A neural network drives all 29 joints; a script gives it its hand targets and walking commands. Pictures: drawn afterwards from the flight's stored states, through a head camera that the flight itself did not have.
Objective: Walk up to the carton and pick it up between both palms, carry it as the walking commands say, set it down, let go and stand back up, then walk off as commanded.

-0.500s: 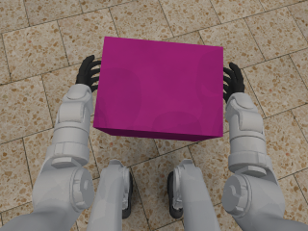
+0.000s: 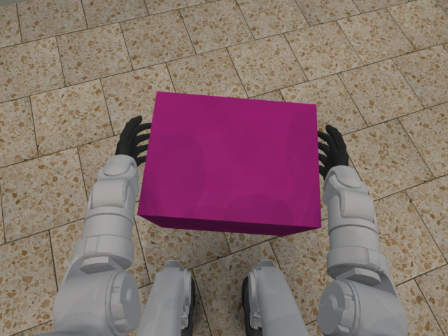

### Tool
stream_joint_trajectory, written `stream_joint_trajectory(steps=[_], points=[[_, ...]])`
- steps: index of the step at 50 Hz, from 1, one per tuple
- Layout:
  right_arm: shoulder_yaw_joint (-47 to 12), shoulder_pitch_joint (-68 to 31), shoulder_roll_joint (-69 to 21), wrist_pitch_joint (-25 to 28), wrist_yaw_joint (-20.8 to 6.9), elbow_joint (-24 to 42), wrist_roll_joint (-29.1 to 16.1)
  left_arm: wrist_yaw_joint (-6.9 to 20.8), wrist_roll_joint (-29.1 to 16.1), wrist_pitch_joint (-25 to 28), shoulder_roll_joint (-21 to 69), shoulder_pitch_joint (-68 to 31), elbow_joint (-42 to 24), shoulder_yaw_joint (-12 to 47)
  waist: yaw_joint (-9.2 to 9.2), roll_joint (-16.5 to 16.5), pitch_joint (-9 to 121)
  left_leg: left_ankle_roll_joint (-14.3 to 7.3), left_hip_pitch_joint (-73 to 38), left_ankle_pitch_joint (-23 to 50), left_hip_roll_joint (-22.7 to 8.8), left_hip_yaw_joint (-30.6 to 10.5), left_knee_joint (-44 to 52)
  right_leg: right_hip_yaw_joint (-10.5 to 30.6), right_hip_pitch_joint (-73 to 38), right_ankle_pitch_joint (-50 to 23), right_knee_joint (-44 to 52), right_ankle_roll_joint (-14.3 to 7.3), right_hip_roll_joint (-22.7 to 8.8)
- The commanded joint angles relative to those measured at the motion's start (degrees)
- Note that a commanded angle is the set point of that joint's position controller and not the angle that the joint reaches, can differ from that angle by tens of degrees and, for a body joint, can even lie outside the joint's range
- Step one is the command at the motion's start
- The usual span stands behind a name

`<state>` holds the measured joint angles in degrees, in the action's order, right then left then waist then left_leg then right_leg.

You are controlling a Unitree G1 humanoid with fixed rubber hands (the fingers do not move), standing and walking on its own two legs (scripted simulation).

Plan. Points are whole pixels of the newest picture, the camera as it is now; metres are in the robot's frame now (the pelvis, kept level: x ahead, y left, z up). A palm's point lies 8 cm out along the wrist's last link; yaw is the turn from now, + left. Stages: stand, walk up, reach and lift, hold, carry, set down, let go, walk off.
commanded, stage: reach and lift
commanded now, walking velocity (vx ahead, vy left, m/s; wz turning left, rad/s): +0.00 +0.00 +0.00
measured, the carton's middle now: (229, 174) +0.42 -0.02 -0.12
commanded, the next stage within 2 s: none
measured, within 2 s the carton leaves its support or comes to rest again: neither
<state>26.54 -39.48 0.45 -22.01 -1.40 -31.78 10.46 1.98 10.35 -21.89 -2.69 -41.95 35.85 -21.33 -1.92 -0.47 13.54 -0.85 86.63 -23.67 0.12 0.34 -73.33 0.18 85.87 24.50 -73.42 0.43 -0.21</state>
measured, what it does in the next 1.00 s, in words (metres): rises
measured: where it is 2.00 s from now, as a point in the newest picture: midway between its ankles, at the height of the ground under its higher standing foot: (218, 319)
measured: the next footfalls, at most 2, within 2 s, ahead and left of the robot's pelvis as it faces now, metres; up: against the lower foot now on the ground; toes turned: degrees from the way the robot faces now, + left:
none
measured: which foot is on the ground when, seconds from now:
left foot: down 0.00-1.00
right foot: down 0.00-1.00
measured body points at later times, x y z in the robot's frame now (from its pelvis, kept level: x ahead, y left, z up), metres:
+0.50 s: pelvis +0.02 +0.00 +0.07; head +0.17 +0.00 +0.49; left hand +0.42 +0.17 +0.02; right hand +0.40 -0.20 +0.03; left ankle +0.07 +0.11 -0.59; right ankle +0.07 -0.12 -0.59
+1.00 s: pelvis +0.04 +0.00 +0.12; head +0.13 +0.01 +0.56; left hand +0.40 +0.18 +0.09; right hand +0.38 -0.20 +0.10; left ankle +0.07 +0.11 -0.59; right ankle +0.07 -0.12 -0.59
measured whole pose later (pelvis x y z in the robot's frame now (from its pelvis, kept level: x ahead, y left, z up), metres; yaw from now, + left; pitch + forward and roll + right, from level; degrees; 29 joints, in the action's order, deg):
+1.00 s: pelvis +0.04 +0.00 +0.12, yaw +0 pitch +17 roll -1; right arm 26.4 -24.2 -6.1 -25.4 -4.2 -23.4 16.5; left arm 5.6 16.4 -25.2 3.1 -25.8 27.1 -22.5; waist -2.7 0.1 6.2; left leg -0.9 41.7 -14.0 0.4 -0.3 -38.8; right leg -0.1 40.5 14.3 -37.9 0.5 -0.2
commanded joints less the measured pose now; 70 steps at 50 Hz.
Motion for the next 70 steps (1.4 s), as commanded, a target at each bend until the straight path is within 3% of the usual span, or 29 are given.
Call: stream_joint_trajectory(steps=[1,27,45,70], points=[[-33.4,-33.7,-54.2,0.6,-18.0,0.7,-9.6,16.8,-9.9,1.6,56.6,-33.0,-3.0,30.5,-0.43,-1.2,45.6,-0.1,-31.7,14.2,7.4,-0.8,9.2,-0.9,-26.0,-15.2,8.9,-0.9,7.8],[-33.8,-22.2,-57.2,-1.6,-19.2,3.4,-6.2,19.7,-6.8,-0.1,57.4,-22.2,-6.2,30.2,-0.59,-0.5,34.5,-0.6,-46.9,18.5,6.6,-2.3,24.5,1.2,-45.6,-20.9,24.8,-1.3,6.5],[-34.5,-15.2,-56.8,-2.5,-19.5,5.2,-4.9,19.5,-5.1,-0.9,57.3,-15.3,-8.6,31.0,-0.94,-1.0,25.9,-0.3,-61.9,23.8,5.3,-3.8,36.1,1.7,-57.8,-24.5,36.7,-1.2,5.7],[-35.5,-11.5,-55.5,-8.4,-18.6,10.2,-5.5,18.7,-6.0,-6.6,57.1,-11.3,-13.1,32.6,-0.76,-0.6,11.1,0.6,-78.7,22.1,3.8,-3.5,50.8,1.7,-75.3,-22.5,51.4,-0.7,5.0]])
